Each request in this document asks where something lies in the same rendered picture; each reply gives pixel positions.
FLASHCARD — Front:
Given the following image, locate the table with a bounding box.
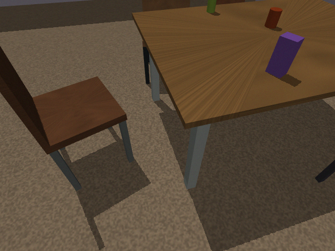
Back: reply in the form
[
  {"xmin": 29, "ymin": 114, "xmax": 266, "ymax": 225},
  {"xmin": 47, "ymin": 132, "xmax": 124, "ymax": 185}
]
[{"xmin": 132, "ymin": 0, "xmax": 335, "ymax": 189}]

